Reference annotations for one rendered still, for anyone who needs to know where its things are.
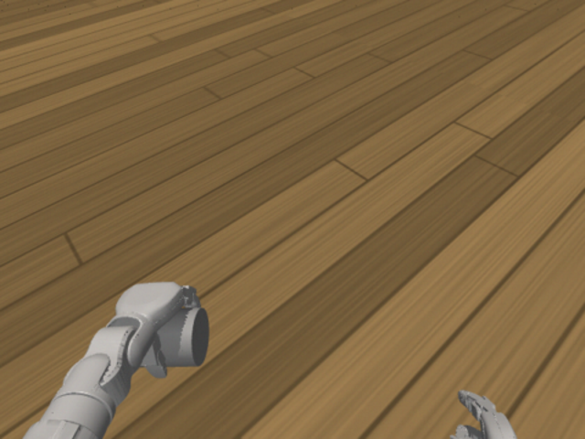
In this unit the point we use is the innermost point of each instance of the left robot hand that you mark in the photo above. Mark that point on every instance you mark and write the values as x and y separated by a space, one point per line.
158 302

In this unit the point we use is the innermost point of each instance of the can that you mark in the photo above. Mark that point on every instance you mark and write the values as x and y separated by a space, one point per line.
184 338

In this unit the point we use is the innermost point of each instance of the left robot arm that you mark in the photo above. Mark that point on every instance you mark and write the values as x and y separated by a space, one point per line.
85 405

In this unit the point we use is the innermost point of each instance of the right robot hand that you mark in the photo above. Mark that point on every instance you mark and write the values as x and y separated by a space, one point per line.
494 425

